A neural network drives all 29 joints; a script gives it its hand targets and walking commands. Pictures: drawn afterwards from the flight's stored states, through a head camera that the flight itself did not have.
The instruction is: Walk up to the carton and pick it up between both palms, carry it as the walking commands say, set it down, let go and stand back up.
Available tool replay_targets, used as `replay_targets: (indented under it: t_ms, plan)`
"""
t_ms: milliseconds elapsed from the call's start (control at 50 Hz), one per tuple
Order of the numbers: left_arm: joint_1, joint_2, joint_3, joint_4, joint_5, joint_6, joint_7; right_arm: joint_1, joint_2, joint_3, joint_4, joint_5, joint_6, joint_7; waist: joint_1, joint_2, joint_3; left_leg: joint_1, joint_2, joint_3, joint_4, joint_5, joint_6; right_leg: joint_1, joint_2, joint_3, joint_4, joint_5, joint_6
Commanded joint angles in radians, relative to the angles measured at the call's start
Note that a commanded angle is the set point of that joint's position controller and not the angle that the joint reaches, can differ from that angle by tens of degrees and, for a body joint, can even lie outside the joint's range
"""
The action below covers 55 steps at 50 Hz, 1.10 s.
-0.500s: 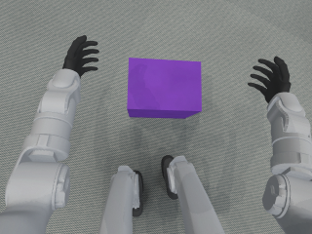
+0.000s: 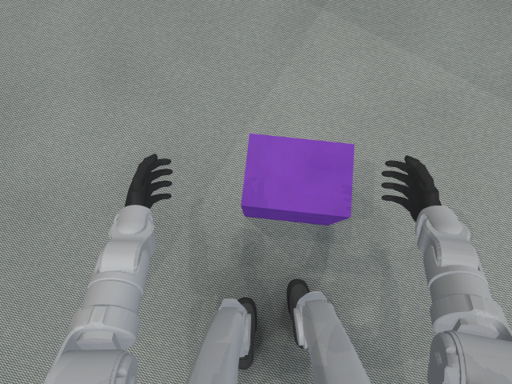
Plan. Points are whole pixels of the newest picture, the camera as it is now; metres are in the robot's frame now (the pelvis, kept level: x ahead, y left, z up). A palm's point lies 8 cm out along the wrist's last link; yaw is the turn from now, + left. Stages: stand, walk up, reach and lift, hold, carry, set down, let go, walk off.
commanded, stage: let go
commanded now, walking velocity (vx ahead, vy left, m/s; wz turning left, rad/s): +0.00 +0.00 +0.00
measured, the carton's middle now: (292, 184) +0.50 -0.10 -0.55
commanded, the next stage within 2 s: stand in 1.10 s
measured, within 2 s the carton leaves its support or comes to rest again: neither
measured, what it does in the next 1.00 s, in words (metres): rises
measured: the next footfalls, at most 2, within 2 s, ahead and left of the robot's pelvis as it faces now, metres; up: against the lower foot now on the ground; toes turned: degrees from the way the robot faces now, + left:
none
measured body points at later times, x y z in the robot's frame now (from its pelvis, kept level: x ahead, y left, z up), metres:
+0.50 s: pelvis +0.02 -0.05 +0.09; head +0.07 -0.05 +0.53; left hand +0.19 +0.19 -0.02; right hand +0.19 -0.25 -0.01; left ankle +0.02 +0.06 -0.64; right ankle +0.07 -0.13 -0.64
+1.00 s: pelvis +0.06 -0.01 +0.09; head +0.07 +0.00 +0.54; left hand +0.21 +0.22 +0.00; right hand +0.22 -0.24 +0.01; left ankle +0.02 +0.06 -0.65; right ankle +0.07 -0.13 -0.64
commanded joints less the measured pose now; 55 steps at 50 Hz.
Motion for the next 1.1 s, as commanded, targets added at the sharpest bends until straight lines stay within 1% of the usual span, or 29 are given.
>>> replay_targets:
  t_ms: [0, 20, 40, 60, 100, 140, 160, 180, 240, 300, 320, 360, 440, 460, 480, 580, 620, 640, 660, 760, 820, 860, 880, 900, 940, 980, 1000, 1060, 1080]
  plan:
    - [0.136, 0.177, 0.033, -0.207, 0.034, -0.068, -0.013, 0.255, -0.217, -0.029, -0.406, -0.018, -0.058, -0.024, -0.228, -0.393, -0.899, 0.414, 0.079, -0.009, -0.223, 0.316, -0.017, 1.098, -0.073, 0.188, -0.029, 0.717, 0.044]
    - [0.034, 0.218, 0.017, -0.303, 0.007, -0.093, -0.020, 0.229, -0.133, -0.001, -0.479, 0.045, -0.058, -0.021, -0.209, -0.380, -0.974, 0.406, 0.081, -0.016, -0.278, 0.284, 0.005, 1.242, -0.082, 0.184, -0.011, 0.742, 0.063]
    - [0.017, 0.190, 0.035, -0.184, 0.036, -0.075, -0.022, 0.213, -0.117, -0.020, -0.299, 0.035, -0.045, -0.021, -0.194, -0.317, -0.716, 0.365, 0.072, 0.011, -0.289, 0.230, -0.014, 1.083, -0.066, 0.153, -0.047, 0.605, 0.059]
    - [-0.007, 0.131, -0.004, -0.226, 0.050, -0.085, -0.026, 0.117, -0.113, 0.007, -0.348, 0.068, -0.065, -0.013, -0.171, -0.148, -0.613, 0.518, 0.071, 0.000, -0.301, 0.324, -0.036, 0.873, -0.041, 0.104, -0.114, 0.426, 0.048]
    - [0.146, 0.181, 0.085, -0.246, 0.124, -0.074, -0.006, 0.130, -0.210, 0.010, -0.459, 0.029, -0.063, -0.019, -0.099, -0.066, -0.654, 0.699, 0.069, 0.005, -0.353, 0.333, -0.043, 0.967, -0.045, 0.123, -0.185, 0.363, 0.027]
    - [0.208, 0.100, 0.027, -0.247, 0.070, -0.096, -0.022, 0.265, -0.092, 0.167, -0.489, 0.103, -0.071, 0.001, -0.052, -0.034, -0.534, 0.738, 0.063, -0.001, -0.388, 0.279, -0.038, 1.001, -0.060, 0.142, -0.223, 0.297, 0.026]
    - [0.363, 0.107, 0.043, -0.242, 0.077, -0.118, -0.035, 0.448, -0.061, 0.208, -0.407, 0.090, -0.074, 0.000, -0.037, -0.132, -0.489, 0.699, 0.053, 0.020, -0.413, 0.285, -0.041, 1.085, -0.054, 0.149, -0.225, 0.361, 0.036]
    - [0.364, 0.089, 0.056, -0.141, 0.066, -0.111, -0.046, 0.463, -0.012, 0.273, -0.330, 0.120, -0.055, 0.004, 0.022, -0.019, -0.332, 0.662, 0.055, 0.033, -0.444, 0.178, -0.044, 1.034, -0.078, 0.138, -0.246, 0.233, 0.031]
    - [0.517, 0.088, 0.105, 0.024, 0.115, -0.112, -0.080, 0.630, 0.031, 0.322, -0.219, 0.104, -0.031, -0.019, -0.002, -0.193, -0.104, 0.583, 0.068, 0.028, -0.523, -0.061, -0.010, 1.153, -0.113, 0.224, -0.357, -0.014, 0.061]
    - [0.565, 0.110, 0.046, -0.007, 0.081, -0.136, -0.105, 0.652, 0.050, 0.375, -0.280, 0.121, -0.045, -0.036, -0.001, -0.158, 0.021, 0.691, 0.080, 0.029, -0.582, -0.061, 0.002, 1.187, -0.111, 0.223, -0.451, -0.165, 0.059]
    - [0.544, 0.121, 0.029, -0.025, 0.051, -0.136, -0.121, 0.627, 0.045, 0.368, -0.343, 0.106, -0.046, -0.047, -0.030, -0.176, 0.070, 0.745, 0.078, 0.033, -0.575, -0.091, 0.004, 1.191, -0.119, 0.251, -0.499, -0.259, 0.062]
    - [0.462, 0.130, 0.034, -0.207, 0.068, -0.172, -0.123, 0.602, 0.015, 0.280, -0.431, 0.057, -0.079, -0.077, -0.051, -0.202, 0.105, 0.888, 0.076, 0.024, -0.606, -0.048, -0.001, 1.151, -0.107, 0.224, -0.548, -0.228, 0.050]
    - [0.551, 0.155, 0.015, -0.267, 0.041, -0.202, -0.136, 0.627, -0.044, 0.224, -0.538, 0.005, -0.094, -0.111, -0.062, -0.206, 0.079, 1.081, 0.058, 0.051, -0.632, 0.051, -0.001, 1.229, -0.098, 0.159, -0.573, -0.051, 0.049]
    - [0.525, 0.127, -0.037, -0.287, 0.006, -0.209, -0.146, 0.627, -0.047, 0.223, -0.555, 0.005, -0.095, -0.113, -0.101, -0.159, 0.065, 1.072, 0.066, 0.053, -0.631, 0.057, 0.001, 1.249, -0.094, 0.149, -0.556, 0.020, 0.046]
    - [0.529, 0.156, 0.003, -0.319, 0.026, -0.212, -0.148, 0.639, -0.046, 0.208, -0.599, -0.011, -0.092, -0.117, -0.071, -0.153, 0.009, 1.083, 0.070, 0.037, -0.617, 0.082, 0.008, 1.286, -0.076, 0.135, -0.516, 0.069, 0.048]
    - [0.651, 0.145, -0.040, -0.373, 0.018, -0.214, -0.159, 0.798, -0.009, 0.201, -0.496, -0.025, -0.067, -0.119, -0.070, -0.114, 0.040, 1.087, 0.092, 0.028, -0.663, 0.066, 0.003, 1.384, -0.067, 0.124, -0.514, 0.044, 0.032]
    - [0.688, 0.153, -0.012, -0.297, 0.031, -0.185, -0.165, 0.762, -0.010, 0.199, -0.498, -0.029, -0.048, -0.117, -0.041, -0.195, 0.062, 1.081, 0.091, 0.036, -0.675, 0.029, 0.015, 1.403, -0.074, 0.112, -0.529, -0.010, 0.040]
    - [0.706, 0.153, -0.018, -0.299, 0.030, -0.164, -0.168, 0.817, 0.006, 0.221, -0.457, -0.015, -0.029, -0.111, -0.069, -0.146, 0.068, 1.145, 0.097, 0.021, -0.695, 0.060, 0.008, 1.362, -0.072, 0.108, -0.536, -0.008, 0.027]
    - [0.747, 0.159, 0.002, -0.234, 0.054, -0.133, -0.169, 0.800, 0.003, 0.234, -0.427, -0.016, -0.013, -0.109, -0.024, -0.146, 0.177, 1.116, 0.095, 0.032, -0.718, 0.044, 0.011, 1.347, -0.079, 0.110, -0.569, -0.052, 0.028]
    - [0.695, 0.152, -0.024, -0.260, 0.047, -0.089, -0.176, 0.701, 0.021, 0.271, -0.446, 0.012, 0.038, -0.083, -0.002, -0.135, 0.273, 1.058, 0.090, 0.011, -0.743, 0.021, 0.020, 1.353, -0.065, 0.086, -0.551, -0.067, 0.026]
    - [0.727, 0.139, -0.026, -0.254, 0.055, -0.070, -0.167, 0.700, 0.014, 0.262, -0.469, 0.002, 0.056, -0.069, 0.045, -0.043, 0.227, 1.095, 0.101, -0.002, -0.730, 0.102, 0.000, 1.394, -0.050, 0.077, -0.507, 0.027, 0.023]
    - [0.748, 0.150, -0.043, -0.279, 0.024, -0.080, -0.153, 0.735, -0.019, 0.240, -0.472, 0.002, 0.062, -0.083, 0.005, -0.064, 0.184, 1.130, 0.099, 0.006, -0.694, 0.246, -0.014, 1.400, -0.028, 0.084, -0.471, 0.147, 0.019]
    - [0.718, 0.143, -0.045, -0.341, 0.024, -0.094, -0.145, 0.734, -0.019, 0.249, -0.506, -0.002, 0.060, -0.081, 0.013, 0.016, 0.131, 1.180, 0.112, 0.001, -0.673, 0.336, -0.018, 1.361, -0.022, 0.079, -0.448, 0.173, 0.012]
    - [0.750, 0.141, -0.059, -0.292, 0.022, -0.092, -0.136, 0.757, -0.025, 0.224, -0.492, -0.028, 0.068, -0.088, 0.008, -0.054, 0.146, 1.186, 0.106, 0.017, -0.658, 0.321, -0.017, 1.381, -0.028, 0.082, -0.452, 0.172, 0.017]
    - [0.759, 0.159, -0.050, -0.322, 0.029, -0.110, -0.116, 0.760, -0.032, 0.203, -0.491, -0.039, 0.077, -0.106, 0.033, 0.025, 0.095, 1.244, 0.118, 0.010, -0.620, 0.489, -0.038, 1.325, -0.011, 0.070, -0.414, 0.217, 0.002]
    - [0.770, 0.163, -0.069, -0.307, -0.001, -0.122, -0.096, 0.777, -0.037, 0.212, -0.502, -0.025, 0.095, -0.131, 0.003, -0.043, 0.125, 1.273, 0.126, 0.018, -0.596, 0.536, -0.043, 1.256, -0.002, 0.062, -0.411, 0.254, 0.004]
    - [0.801, 0.178, -0.062, -0.304, -0.007, -0.133, -0.077, 0.761, -0.017, 0.226, -0.524, -0.020, 0.089, -0.144, 0.027, -0.082, 0.058, 1.322, 0.149, -0.008, -0.581, 0.645, -0.051, 1.220, 0.001, 0.036, -0.399, 0.243, 0.008]
    - [0.818, 0.207, -0.090, -0.307, -0.040, -0.138, -0.075, 0.742, -0.001, 0.223, -0.568, -0.023, 0.090, -0.167, 0.010, -0.207, 0.003, 1.371, 0.127, 0.008, -0.560, 0.650, -0.060, 1.222, -0.011, 0.022, -0.403, 0.362, 0.036]
    - [0.775, 0.262, -0.024, -0.098, 0.064, -0.147, -0.058, 0.842, -0.144, 0.197, -0.311, -0.005, 0.030, -0.189, -0.054, -0.086, 0.091, 1.209, 0.143, -0.015, -0.567, 0.556, -0.048, 1.196, -0.081, 0.109, -0.377, 0.342, 0.012]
